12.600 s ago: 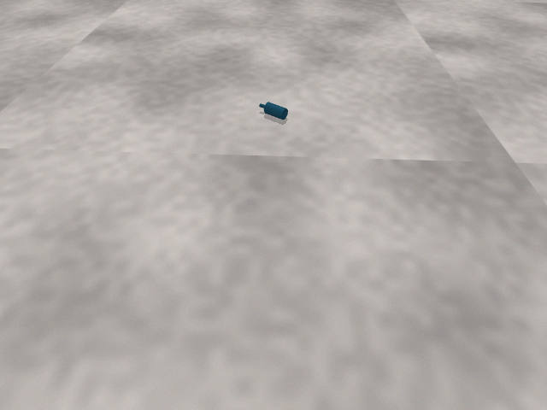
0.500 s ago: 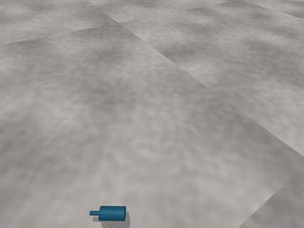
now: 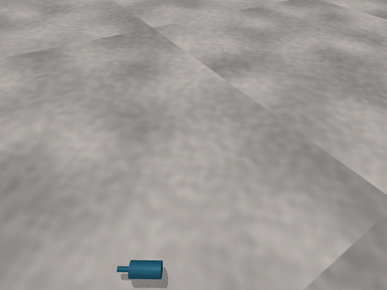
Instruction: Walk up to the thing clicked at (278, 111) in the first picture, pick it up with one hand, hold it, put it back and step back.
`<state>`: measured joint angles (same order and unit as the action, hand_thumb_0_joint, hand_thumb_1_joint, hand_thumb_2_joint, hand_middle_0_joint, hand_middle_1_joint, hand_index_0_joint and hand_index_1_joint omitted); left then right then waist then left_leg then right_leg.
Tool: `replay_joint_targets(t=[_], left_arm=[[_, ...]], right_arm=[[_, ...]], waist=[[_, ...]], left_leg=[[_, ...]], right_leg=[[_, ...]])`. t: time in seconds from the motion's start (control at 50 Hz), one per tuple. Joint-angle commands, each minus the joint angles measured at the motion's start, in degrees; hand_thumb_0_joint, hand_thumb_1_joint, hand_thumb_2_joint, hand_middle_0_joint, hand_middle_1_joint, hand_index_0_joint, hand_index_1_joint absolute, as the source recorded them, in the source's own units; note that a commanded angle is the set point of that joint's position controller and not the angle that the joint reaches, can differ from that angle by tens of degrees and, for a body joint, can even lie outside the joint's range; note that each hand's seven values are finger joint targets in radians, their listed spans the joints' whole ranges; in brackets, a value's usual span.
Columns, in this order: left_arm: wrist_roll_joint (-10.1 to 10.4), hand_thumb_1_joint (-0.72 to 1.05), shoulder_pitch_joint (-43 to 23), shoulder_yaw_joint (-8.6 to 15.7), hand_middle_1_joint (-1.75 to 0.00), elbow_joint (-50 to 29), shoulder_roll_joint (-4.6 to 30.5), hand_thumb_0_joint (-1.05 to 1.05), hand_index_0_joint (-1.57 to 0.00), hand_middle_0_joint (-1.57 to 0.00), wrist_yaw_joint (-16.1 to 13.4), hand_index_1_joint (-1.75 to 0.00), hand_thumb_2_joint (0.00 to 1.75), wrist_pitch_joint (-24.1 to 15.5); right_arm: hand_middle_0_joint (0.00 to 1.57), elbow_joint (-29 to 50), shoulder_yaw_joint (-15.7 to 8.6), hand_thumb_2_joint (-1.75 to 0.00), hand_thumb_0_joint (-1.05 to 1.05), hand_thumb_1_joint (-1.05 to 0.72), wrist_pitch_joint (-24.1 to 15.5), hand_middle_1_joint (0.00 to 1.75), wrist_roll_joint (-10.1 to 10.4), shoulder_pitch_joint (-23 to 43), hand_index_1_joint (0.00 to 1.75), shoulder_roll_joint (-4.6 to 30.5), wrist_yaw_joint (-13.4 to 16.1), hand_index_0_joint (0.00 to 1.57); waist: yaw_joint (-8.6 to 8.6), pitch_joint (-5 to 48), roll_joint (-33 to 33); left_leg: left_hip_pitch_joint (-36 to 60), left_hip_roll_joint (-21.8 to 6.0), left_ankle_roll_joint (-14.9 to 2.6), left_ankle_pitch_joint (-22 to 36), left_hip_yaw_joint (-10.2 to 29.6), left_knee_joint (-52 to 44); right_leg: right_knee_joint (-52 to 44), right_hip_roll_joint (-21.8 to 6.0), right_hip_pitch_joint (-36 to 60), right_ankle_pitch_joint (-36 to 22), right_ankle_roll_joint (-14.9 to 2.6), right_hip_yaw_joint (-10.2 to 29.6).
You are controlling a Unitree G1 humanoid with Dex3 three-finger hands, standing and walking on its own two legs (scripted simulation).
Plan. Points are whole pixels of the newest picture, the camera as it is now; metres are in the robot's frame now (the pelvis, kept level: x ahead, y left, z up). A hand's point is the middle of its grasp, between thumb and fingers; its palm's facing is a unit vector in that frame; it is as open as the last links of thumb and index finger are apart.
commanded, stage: walk up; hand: left
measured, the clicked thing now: (139, 269) +0.43 +0.26 -0.74
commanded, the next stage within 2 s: stand in 0.54 s
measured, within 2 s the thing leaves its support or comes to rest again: neither
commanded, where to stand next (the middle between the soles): +0.05 -0.01 m, yaw +0 degrees
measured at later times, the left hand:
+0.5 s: hand out of the picture +0.09 +0.24 -0.16, palm faces -0.01 -0.94 -0.33, open 7.4 cm
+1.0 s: hand out of the picture +0.07 +0.25 -0.16, palm faces -0.04 -0.94 -0.34, open 7.4 cm
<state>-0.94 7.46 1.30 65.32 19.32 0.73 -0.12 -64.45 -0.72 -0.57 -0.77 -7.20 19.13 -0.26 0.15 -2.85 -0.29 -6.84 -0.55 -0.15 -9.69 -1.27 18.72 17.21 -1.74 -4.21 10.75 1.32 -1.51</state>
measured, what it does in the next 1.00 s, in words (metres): stands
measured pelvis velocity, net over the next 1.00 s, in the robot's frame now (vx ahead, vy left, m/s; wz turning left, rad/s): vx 0.00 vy -0.01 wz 0.00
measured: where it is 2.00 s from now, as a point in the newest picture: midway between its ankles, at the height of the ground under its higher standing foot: outside the picture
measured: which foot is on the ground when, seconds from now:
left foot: down 0.00-1.00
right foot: down 0.00-1.00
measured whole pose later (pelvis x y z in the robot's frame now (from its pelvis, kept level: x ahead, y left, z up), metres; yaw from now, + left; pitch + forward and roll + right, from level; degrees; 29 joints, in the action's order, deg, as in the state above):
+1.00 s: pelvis +0.00 -0.01 +0.00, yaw +0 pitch -2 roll +0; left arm -0.8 6.9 0.1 64.3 20.0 0.5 -0.5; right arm -64.8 0.4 -0.7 -0.8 -6.7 19.8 -0.2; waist -0.2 -3.1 0.0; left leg -6.7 -0.9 0.4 -9.3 -1.4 17.7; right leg 16.9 -1.4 -4.5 10.7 0.9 -1.4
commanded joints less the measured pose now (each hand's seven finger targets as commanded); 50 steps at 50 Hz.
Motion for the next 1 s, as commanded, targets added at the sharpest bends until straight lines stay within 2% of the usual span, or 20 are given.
replay_joint_targets(t=[0.0,0.16,0.2,0.42,0.5,0.52,0.58,0.6,0.66,0.8,0.98], left_arm=[[0.23,0.90,-2.96,2.04,-0.30,-3.56,12.18,0.00,-0.20,-0.20,-1.13,-0.30,0.90,-1.46],[0.33,0.90,-2.44,2.03,-0.30,-3.89,12.28,0.00,-0.20,-0.20,-1.29,-0.30,0.90,-1.40],[0.29,0.90,-3.72,1.95,-0.30,-4.29,12.33,0.00,-0.20,-0.20,-1.24,-0.30,0.90,-1.42],[0.36,0.90,-3.56,1.96,-0.30,-4.23,12.31,0.00,-0.20,-0.20,-1.28,-0.30,0.90,-1.44],[0.30,0.90,-3.71,2.08,-0.30,-4.22,12.53,0.00,-0.20,-0.20,-1.31,-0.30,0.90,-1.36],[0.23,0.90,-3.78,1.61,-0.30,-4.34,12.37,0.00,-0.20,-0.20,-1.34,-0.30,0.90,-1.44],[0.25,0.90,-3.40,1.55,-0.30,-4.28,12.22,0.00,-0.20,-0.20,-1.25,-0.30,0.90,-1.51],[0.28,0.90,-2.98,1.45,-0.30,-4.45,12.42,0.00,-0.20,-0.20,-1.23,-0.30,0.90,-1.61],[0.21,0.90,-3.15,1.46,-0.30,-4.60,12.73,0.00,-0.20,-0.20,-1.28,-0.30,0.90,-1.84],[0.34,0.90,-3.03,1.07,-0.30,-4.43,12.69,0.00,-0.20,-0.20,-1.17,-0.30,0.90,-1.78],[0.42,0.90,-2.14,0.91,-0.30,-4.28,13.09,0.00,-0.20,-0.20,-1.23,-0.30,0.90,-1.75]], right_arm=[[0.20,3.57,-2.43,-0.90,0.00,-0.90,-1.31,0.30,0.37,2.58,0.30,12.23,0.64,0.20],[0.20,4.05,-2.38,-0.90,0.00,-0.90,-1.16,0.30,0.33,3.25,0.30,12.38,0.69,0.20],[0.20,3.91,-2.28,-0.90,0.00,-0.90,-1.09,0.30,0.35,2.73,0.30,12.36,0.72,0.20],[0.20,4.31,-2.24,-0.90,0.00,-0.90,-1.08,0.30,0.28,3.25,0.30,12.38,0.68,0.20],[0.20,4.40,-2.31,-0.90,0.00,-0.90,-1.04,0.30,0.34,3.41,0.30,12.50,0.72,0.20],[0.20,4.00,-1.93,-0.90,0.00,-0.90,-1.02,0.30,0.23,3.29,0.30,12.70,0.88,0.20],[0.20,3.67,-1.91,-0.90,0.00,-0.90,-1.18,0.30,0.21,3.00,0.30,12.94,0.85,0.20],[0.20,3.80,-1.80,-0.90,0.00,-0.90,-1.22,0.30,0.22,3.73,0.30,12.54,0.76,0.20],[0.20,3.82,-1.67,-0.90,0.00,-0.90,-1.34,0.30,0.23,3.36,0.30,12.62,0.73,0.20],[0.20,3.03,-1.35,-0.90,0.00,-0.90,-1.34,0.30,0.26,2.58,0.30,12.83,0.66,0.20],[0.20,2.83,-1.36,-0.90,0.00,-0.90,-1.32,0.30,0.22,2.61,0.30,12.82,0.59,0.20]], waist=[[-0.50,3.74,0.43],[-0.07,4.62,0.16],[-0.48,3.94,0.20],[-0.09,4.67,0.18],[-0.20,3.88,0.35],[-0.53,2.90,-0.17],[-0.44,3.26,-0.67],[0.00,3.62,0.14],[-0.29,5.51,0.47],[-0.61,4.23,0.31],[-0.38,4.18,0.30]], left_leg=[[1.10,-6.33,-1.37,7.51,6.45,-2.89],[2.67,-6.60,-1.55,10.91,5.66,-1.53],[1.42,-6.42,-1.33,9.75,5.65,-2.14],[2.43,-6.74,-1.46,11.07,5.52,-2.18],[2.41,-6.60,-1.40,10.11,5.36,-2.10],[1.24,-7.18,-1.10,9.41,5.23,-2.84],[1.28,-7.24,-1.03,8.14,5.49,-3.28],[2.12,-7.54,-1.03,9.72,5.92,-3.27],[3.13,-7.59,-1.21,10.65,5.62,-2.65],[1.90,-7.25,-0.92,7.94,5.74,-3.59],[2.15,-7.46,-0.93,8.93,5.82,-3.46]], right_leg=[[-2.39,-5.01,-0.58,-7.02,-2.38,4.70],[-1.88,-5.23,-0.17,-10.71,-2.25,4.49],[-2.27,-5.41,0.16,-10.23,-2.41,4.94],[-1.91,-5.22,0.86,-11.63,-2.26,4.64],[-2.10,-5.01,0.02,-10.61,-2.39,4.70],[-2.86,-6.31,-0.47,-8.91,-2.38,5.20],[-3.05,-6.17,-0.27,-6.87,-2.54,5.29],[-2.75,-6.00,-0.61,-7.51,-2.55,4.96],[-2.57,-6.38,0.21,-9.30,-2.50,5.14],[-3.26,-6.24,-0.69,-6.76,-2.41,5.36],[-2.58,-6.28,-1.02,-6.74,-2.65,5.06]])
